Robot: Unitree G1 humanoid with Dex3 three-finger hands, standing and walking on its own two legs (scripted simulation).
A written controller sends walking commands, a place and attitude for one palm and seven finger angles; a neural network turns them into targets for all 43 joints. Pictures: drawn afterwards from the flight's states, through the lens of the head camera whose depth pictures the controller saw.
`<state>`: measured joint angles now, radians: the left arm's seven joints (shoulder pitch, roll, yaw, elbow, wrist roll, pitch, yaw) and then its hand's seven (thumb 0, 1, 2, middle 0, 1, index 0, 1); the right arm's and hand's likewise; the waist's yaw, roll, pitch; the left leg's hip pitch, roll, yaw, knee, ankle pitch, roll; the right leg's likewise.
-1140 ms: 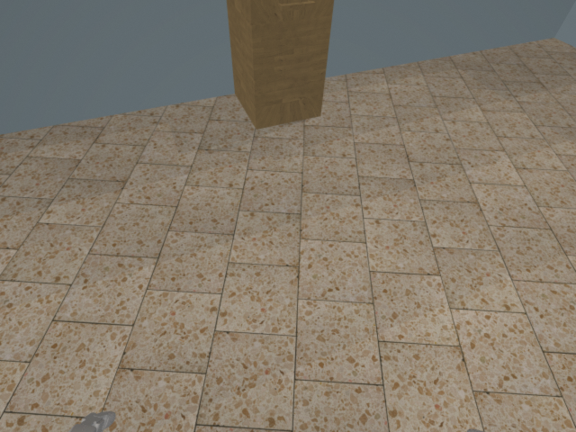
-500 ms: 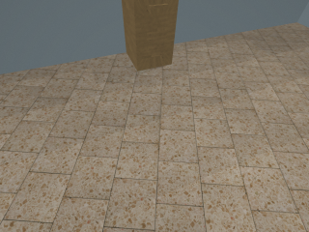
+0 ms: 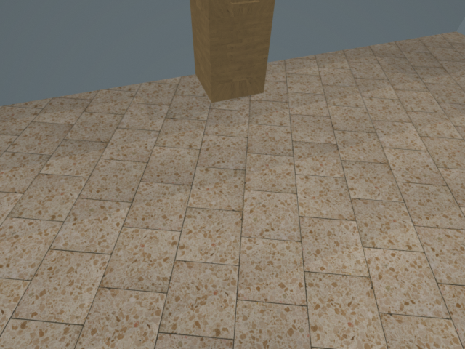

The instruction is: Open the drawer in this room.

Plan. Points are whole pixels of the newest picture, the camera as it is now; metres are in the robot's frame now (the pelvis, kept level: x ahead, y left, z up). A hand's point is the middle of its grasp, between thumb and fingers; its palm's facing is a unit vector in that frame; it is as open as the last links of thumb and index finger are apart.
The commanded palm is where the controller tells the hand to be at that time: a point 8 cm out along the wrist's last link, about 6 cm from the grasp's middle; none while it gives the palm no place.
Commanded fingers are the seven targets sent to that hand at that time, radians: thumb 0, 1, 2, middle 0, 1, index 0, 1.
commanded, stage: stand and wait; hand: left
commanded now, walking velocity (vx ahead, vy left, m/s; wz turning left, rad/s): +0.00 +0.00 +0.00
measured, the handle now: out of the picture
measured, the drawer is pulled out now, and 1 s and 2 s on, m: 0.00 0.00 0.00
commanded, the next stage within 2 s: turn or walk to find it in 0.48 s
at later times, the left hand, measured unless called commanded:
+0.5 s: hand out of the picture +0.05 +0.25 -0.16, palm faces -0.01 -0.95 -0.32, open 7.4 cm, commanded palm none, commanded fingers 0.00 0.90 0.90 -0.20 -0.30 -0.20 -0.30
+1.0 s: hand out of the picture +0.14 +0.20 -0.18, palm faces -0.01 -0.99 -0.14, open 7.4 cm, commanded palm none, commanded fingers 0.00 0.90 0.90 -0.20 -0.30 -0.20 -0.30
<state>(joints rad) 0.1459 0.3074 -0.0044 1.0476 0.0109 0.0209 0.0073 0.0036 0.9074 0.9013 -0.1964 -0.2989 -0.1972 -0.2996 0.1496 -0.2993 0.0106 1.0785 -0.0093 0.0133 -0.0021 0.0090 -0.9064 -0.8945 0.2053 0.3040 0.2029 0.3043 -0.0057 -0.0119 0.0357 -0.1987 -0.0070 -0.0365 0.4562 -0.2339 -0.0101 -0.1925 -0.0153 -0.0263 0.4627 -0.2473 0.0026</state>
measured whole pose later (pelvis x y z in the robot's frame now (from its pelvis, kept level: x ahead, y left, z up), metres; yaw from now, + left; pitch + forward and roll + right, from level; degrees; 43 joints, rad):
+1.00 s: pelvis +0.13 +0.02 +0.00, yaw +1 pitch +1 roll -1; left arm 0.26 0.19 0.04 1.07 0.03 0.01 -0.03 0.01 0.91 0.90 -0.19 -0.30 -0.20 -0.30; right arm 0.49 -0.11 0.00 1.15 -0.02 -0.08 -0.03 0.01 -0.91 -0.89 0.21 0.30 0.20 0.30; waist -0.04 -0.03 0.04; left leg 0.00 0.01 0.06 0.34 -0.34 0.02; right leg -0.52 -0.07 -0.07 1.04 -0.34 0.00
